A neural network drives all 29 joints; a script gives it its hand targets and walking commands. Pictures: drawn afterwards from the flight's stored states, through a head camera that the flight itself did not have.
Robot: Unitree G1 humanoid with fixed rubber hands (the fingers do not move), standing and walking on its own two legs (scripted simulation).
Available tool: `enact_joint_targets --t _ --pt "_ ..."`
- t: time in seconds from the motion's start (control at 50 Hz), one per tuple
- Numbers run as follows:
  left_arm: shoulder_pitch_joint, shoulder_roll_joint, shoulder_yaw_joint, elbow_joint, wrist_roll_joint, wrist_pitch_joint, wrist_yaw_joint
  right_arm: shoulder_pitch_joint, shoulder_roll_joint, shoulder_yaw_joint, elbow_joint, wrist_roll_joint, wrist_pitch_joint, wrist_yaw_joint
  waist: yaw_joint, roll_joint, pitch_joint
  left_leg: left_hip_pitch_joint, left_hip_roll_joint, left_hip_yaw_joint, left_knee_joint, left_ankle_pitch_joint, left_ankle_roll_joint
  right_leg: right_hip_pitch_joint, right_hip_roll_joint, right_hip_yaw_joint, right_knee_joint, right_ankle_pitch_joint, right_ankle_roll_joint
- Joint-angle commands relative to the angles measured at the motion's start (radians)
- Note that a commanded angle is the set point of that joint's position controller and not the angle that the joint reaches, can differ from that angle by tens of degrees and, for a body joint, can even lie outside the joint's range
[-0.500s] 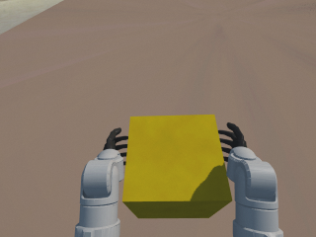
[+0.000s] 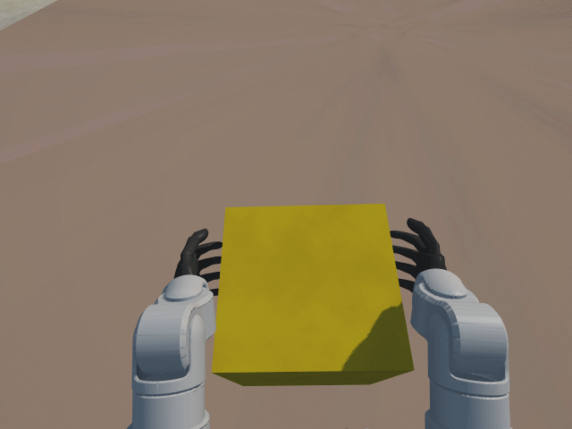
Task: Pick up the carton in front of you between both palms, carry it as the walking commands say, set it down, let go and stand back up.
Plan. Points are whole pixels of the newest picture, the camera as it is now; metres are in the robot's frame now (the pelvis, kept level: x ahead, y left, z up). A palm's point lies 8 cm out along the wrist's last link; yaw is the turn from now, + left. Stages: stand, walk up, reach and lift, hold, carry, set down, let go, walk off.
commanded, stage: carry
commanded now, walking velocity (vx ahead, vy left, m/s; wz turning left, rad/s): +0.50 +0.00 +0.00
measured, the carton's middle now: (305, 305) +0.29 +0.00 +0.01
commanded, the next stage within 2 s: none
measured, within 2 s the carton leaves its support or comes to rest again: neither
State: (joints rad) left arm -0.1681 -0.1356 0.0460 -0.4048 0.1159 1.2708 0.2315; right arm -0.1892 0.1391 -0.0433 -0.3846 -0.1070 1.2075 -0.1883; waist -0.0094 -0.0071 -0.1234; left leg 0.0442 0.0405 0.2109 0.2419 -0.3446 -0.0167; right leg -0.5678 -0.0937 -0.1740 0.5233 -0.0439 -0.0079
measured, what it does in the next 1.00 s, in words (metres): walks ahead: right foot, then left foot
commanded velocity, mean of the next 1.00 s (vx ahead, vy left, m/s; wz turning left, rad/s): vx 0.50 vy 0.00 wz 0.00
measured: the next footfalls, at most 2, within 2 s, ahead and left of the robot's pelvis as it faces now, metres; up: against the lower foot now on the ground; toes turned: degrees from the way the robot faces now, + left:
right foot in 0.06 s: +0.23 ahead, -0.11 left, +0.00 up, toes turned -11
left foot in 0.54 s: +0.55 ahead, +0.11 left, +0.00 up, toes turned +12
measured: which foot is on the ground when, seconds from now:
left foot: down 0.00-0.08, up 0.10-0.52, down 0.54-1.00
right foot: up 0.00-0.04, down 0.06-0.54, up 0.56-1.00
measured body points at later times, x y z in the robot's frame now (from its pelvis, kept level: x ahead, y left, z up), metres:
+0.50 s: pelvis +0.34 +0.00 +0.00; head +0.33 -0.01 +0.45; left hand +0.61 +0.15 +0.10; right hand +0.63 -0.14 +0.11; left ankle +0.48 +0.12 -0.72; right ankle +0.19 -0.11 -0.74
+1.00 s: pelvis +0.67 +0.01 -0.01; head +0.67 +0.01 +0.44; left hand +0.95 +0.16 +0.09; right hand +0.96 -0.14 +0.10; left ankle +0.51 +0.11 -0.74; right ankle +0.82 -0.10 -0.73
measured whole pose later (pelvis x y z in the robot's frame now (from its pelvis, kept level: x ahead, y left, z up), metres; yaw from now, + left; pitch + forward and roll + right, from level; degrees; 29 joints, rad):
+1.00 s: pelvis +0.67 +0.01 -0.01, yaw +0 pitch +4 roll +0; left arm -0.15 -0.13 0.04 -0.43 0.11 1.26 0.23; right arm -0.16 0.14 -0.04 -0.42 -0.10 1.20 -0.19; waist -0.01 0.00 -0.10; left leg 0.07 0.05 0.20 0.27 -0.39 -0.03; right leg -0.52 -0.08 -0.20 0.49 -0.06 -0.02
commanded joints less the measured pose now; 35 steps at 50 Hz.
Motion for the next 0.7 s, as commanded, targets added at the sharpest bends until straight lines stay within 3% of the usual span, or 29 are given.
enact_joint_targets --t 0.0,0.02,0.04,0.06,0.08,0.1,0.14,0.18,0.24,0.32,0.46,0.5,0.52,0.54,0.56,0.58,0.62,0.64,0.68 --pt "-0.463 -0.919 -0.628 -0.085 -0.423 -0.011 -0.289 -0.325 0.934 0.592 -0.01 0.385 0.047 0.264 0.006 0.156 -0.108 0.036 0.192 -0.024 0.104 0.626 0.08 0.171 0.064 -0.077 -0.07 -0.014 -0.022" --pt "-0.454 -0.907 -0.616 -0.072 -0.421 -0.004 -0.289 -0.337 0.923 0.592 -0.013 0.386 0.057 0.262 0.021 0.127 -0.149 -0.029 0.156 0.03 0.253 0.671 0.053 0.342 0.107 -0.119 -0.093 -0.06 -0.025" --pt "-0.456 -0.9 -0.606 -0.066 -0.418 0.001 -0.291 -0.35 0.908 0.589 -0.01 0.388 0.066 0.261 0.038 0.066 -0.214 -0.173 0.124 0.036 0.453 0.532 0.03 0.556 0.038 -0.028 -0.084 -0.128 -0.03" --pt "-0.469 -0.879 -0.595 -0.042 -0.407 0.0 -0.291 -0.388 0.909 0.601 -0.037 0.395 0.079 0.26 0.048 -0.192 -0.316 -0.463 0.024 0.008 0.782 0.293 -0.03 0.793 -0.246 0.447 -0.173 -0.274 -0.166" --pt "-0.457 -0.904 -0.594 -0.027 -0.416 -0.003 -0.291 -0.404 0.912 0.606 -0.031 0.405 0.086 0.264 0.041 -0.325 -0.3 -0.685 -0.064 -0.08 0.964 -0.119 -0.029 0.854 -0.329 0.696 -0.3 -0.161 -0.239" --pt "-0.471 -0.936 -0.591 -0.04 -0.422 -0.005 -0.295 -0.411 0.954 0.622 -0.005 0.414 0.081 0.268 0.035 -0.241 -0.29 -0.74 -0.001 -0.178 1.076 -0.135 0.006 0.83 -0.327 0.597 -0.273 -0.021 -0.233" --pt "-0.508 -1.017 -0.601 -0.057 -0.429 -0.027 -0.304 -0.424 1.029 0.63 0.002 0.428 0.061 0.279 0.028 -0.056 -0.278 -0.73 0.081 -0.216 1.022 -0.035 0.042 0.703 -0.275 0.418 -0.244 0.075 -0.168" --pt "-0.557 -1.068 -0.614 -0.076 -0.446 -0.048 -0.311 -0.43 1.087 0.633 0.006 0.427 0.037 0.28 0.023 -0.075 -0.272 -0.665 0.099 -0.199 0.892 0.054 0.036 0.614 -0.238 0.299 -0.301 -0.028 -0.115" --pt "-0.544 -1.076 -0.61 -0.081 -0.453 -0.06 -0.322 -0.407 1.117 0.631 0.004 0.406 0.013 0.266 0.025 -0.116 -0.246 -0.664 0.091 -0.147 0.726 0.119 0.006 0.587 -0.213 0.203 -0.36 -0.093 -0.125" --pt "-0.515 -1.037 -0.602 -0.084 -0.45 -0.05 -0.321 -0.375 1.088 0.627 -0.009 0.393 0.014 0.249 0.027 -0.117 -0.186 -0.696 0.076 -0.089 0.48 0.224 -0.014 0.642 -0.175 0.117 -0.365 0.037 -0.13" --pt "-0.45 -0.963 -0.593 -0.037 -0.399 -0.02 -0.311 -0.353 1.008 0.618 0.029 0.4 0.055 0.265 0.033 -0.151 -0.086 -0.582 0.026 -0.003 0.238 0.329 0.026 0.696 -0.152 0.02 -0.29 0.258 -0.077" --pt "-0.462 -0.959 -0.6 -0.031 -0.398 -0.017 -0.311 -0.353 1.007 0.608 0.047 0.401 0.058 0.274 0.014 -0.136 -0.128 -0.37 -0.029 0.069 0.17 0.294 0.038 0.652 -0.123 -0.052 -0.104 0.403 -0.043" --pt "-0.468 -0.957 -0.604 -0.031 -0.397 -0.015 -0.311 -0.338 1.004 0.596 0.065 0.398 0.057 0.278 -0.001 -0.086 -0.194 -0.151 -0.04 0.07 0.18 0.237 0.04 0.548 -0.089 -0.082 0.069 0.369 -0.02" --pt "-0.485 -0.951 -0.607 -0.035 -0.402 -0.012 -0.313 -0.325 0.998 0.584 0.077 0.388 0.055 0.281 -0.023 0.052 -0.264 0.03 0.131 -0.191 0.126 0.092 0.073 0.376 -0.048 -0.077 0.306 0.124 0.016" --pt "-0.521 -0.97 -0.622 -0.068 -0.414 -0.01 -0.315 -0.333 1.001 0.58 0.104 0.386 0.042 0.285 -0.02 0.327 -0.34 0.268 0.371 -0.633 0.038 0.061 0.228 0.049 0.081 -0.019 0.588 -0.254 0.053" --pt "-0.533 -0.99 -0.635 -0.051 -0.424 -0.016 -0.32 -0.324 1.038 0.577 0.098 0.393 0.033 0.288 -0.016 0.308 -0.304 0.264 0.389 -0.696 -0.014 0.246 0.244 -0.093 0.09 0.104 0.744 -0.436 0.035" --pt "-0.553 -1.054 -0.644 -0.035 -0.442 -0.049 -0.329 -0.354 1.119 0.581 0.078 0.399 0.009 0.294 -0.015 0.114 -0.31 0.195 0.337 -0.476 0.058 0.482 0.201 -0.129 0.003 0.168 0.774 -0.369 -0.012" --pt "-0.551 -1.088 -0.646 -0.029 -0.447 -0.063 -0.329 -0.367 1.151 0.584 0.069 0.4 -0.005 0.294 -0.012 0.057 -0.296 0.129 0.317 -0.401 0.048 0.493 0.167 -0.103 -0.026 0.172 0.699 -0.312 -0.016" --pt "-0.528 -1.125 -0.646 -0.027 -0.441 -0.089 -0.321 -0.378 1.178 0.592 0.05 0.407 -0.028 0.297 -0.005 0.1 -0.303 0.068 0.286 -0.314 -0.004 0.382 0.135 -0.047 -0.036 0.144 0.578 -0.24 -0.009"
